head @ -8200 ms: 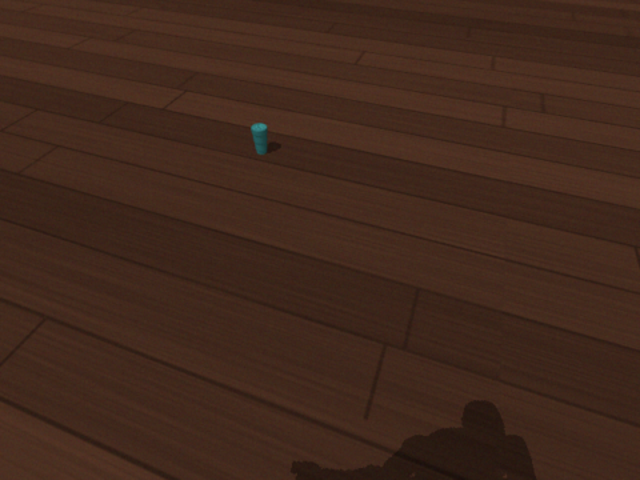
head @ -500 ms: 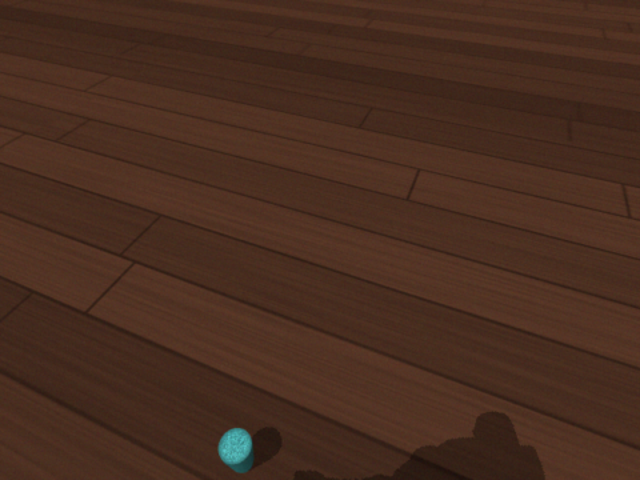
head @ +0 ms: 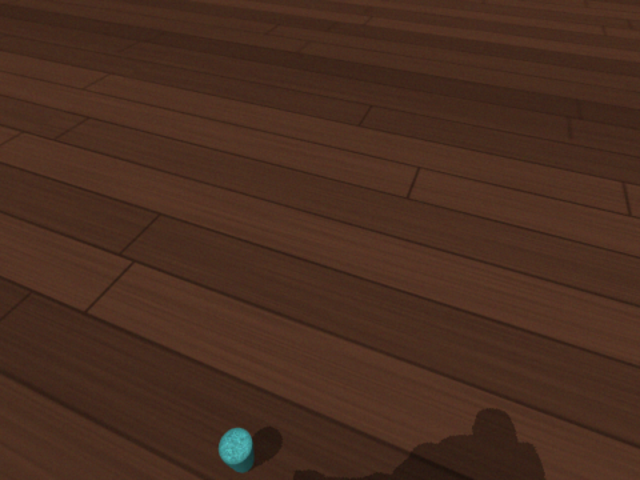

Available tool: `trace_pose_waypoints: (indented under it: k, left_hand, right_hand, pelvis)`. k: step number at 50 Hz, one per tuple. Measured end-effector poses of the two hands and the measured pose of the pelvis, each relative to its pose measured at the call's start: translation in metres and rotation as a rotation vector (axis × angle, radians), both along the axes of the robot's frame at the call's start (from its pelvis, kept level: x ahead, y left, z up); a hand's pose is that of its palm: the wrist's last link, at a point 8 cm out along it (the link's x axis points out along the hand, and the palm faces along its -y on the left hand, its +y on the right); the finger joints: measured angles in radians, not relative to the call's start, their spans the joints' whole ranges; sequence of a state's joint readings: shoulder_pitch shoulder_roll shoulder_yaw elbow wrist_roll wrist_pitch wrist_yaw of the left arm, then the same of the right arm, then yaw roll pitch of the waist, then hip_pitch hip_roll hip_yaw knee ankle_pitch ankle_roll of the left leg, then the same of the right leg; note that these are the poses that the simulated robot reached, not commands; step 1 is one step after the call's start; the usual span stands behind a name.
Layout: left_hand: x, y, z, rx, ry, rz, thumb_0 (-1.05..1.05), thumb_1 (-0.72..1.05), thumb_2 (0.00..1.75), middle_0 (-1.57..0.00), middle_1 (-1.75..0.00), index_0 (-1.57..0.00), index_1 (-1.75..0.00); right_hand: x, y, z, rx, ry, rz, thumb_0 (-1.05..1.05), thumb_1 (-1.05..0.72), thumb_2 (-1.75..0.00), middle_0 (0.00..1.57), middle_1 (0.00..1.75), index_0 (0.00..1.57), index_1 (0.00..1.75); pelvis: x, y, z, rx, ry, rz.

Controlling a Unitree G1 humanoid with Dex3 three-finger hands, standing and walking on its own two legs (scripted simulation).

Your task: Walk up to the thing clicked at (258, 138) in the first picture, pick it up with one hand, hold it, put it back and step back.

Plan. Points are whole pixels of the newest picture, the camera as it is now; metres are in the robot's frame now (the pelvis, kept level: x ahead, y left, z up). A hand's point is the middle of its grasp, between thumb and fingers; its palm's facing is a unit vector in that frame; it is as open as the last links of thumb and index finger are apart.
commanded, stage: stand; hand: left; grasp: from the side
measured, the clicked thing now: (239, 453) +0.36 +0.23 -0.71
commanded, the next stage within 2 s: go down in 0.04 s
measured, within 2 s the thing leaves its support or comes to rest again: neither
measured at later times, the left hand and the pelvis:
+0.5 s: hand out of the picture +0.15 +0.27 -0.17, palm faces +0.04 -0.94 -0.35, open 13.6 cm; pelvis -0.01 +0.00 -0.03, yaw +0 degrees
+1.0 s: hand out of the picture +0.13 +0.29 -0.20, palm faces +0.06 -0.94 -0.35, open 17.3 cm; pelvis -0.01 +0.02 -0.08, yaw +1 degrees
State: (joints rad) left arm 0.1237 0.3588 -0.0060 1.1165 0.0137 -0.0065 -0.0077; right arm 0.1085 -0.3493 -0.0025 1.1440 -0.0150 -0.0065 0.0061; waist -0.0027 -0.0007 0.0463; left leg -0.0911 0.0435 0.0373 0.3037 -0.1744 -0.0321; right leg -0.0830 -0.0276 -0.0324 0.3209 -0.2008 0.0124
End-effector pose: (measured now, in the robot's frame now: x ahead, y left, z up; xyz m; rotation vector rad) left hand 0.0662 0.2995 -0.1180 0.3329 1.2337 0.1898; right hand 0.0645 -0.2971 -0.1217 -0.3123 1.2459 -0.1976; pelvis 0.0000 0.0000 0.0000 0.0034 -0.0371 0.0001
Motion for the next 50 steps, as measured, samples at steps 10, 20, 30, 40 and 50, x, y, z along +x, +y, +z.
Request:
trace_pose_waypoints:
  k: [10,20,30,40,50]
  left_hand:
    - [0.012,-0.003,0.002,-0.003,-0.058,0.018,0.01,0.88,0.88,-0.20,-0.28,-0.21,-0.28]
    - [0.072,0.004,-0.008,-0.012,-0.160,0.012,0.01,0.43,0.46,-0.08,-0.11,-0.10,-0.11]
    - [0.065,0.023,-0.023,-0.002,-0.168,0.015,0.00,-0.14,0.25,-0.06,-0.19,-0.08,-0.17]
    - [0.056,0.024,-0.039,-0.010,-0.203,0.014,0.00,-0.50,0.18,-0.09,-0.23,-0.10,-0.23]
    - [0.050,0.031,-0.044,-0.002,-0.208,0.027,0.00,-0.58,0.10,-0.09,-0.16,-0.10,-0.16]
  right_hand:
    - [0.006,0.003,0.001,0.002,-0.058,-0.006,0.01,-0.91,-0.90,0.20,0.30,0.20,0.30]
    - [0.009,0.035,-0.006,0.055,-0.175,-0.015,0.01,-0.94,-0.91,0.20,0.30,0.20,0.30]
    - [0.017,0.045,-0.020,0.050,-0.248,-0.013,0.01,-0.91,-0.89,0.20,0.30,0.20,0.30]
    - [0.054,0.055,-0.028,0.017,-0.379,0.042,0.01,-0.88,-0.88,0.20,0.30,0.20,0.30]
    - [0.081,0.070,-0.031,0.007,-0.487,0.091,0.01,-0.86,-0.88,0.20,0.30,0.20,0.30]
  pelvis:
    - [-0.001,0.000,-0.002,-0.001,0.020,0.007]
    - [-0.014,0.000,-0.018,-0.005,0.131,0.007]
    - [-0.013,0.010,-0.042,-0.015,0.204,0.005]
    - [-0.014,0.017,-0.067,-0.031,0.260,0.010]
    - [-0.013,0.018,-0.083,-0.049,0.296,0.019]
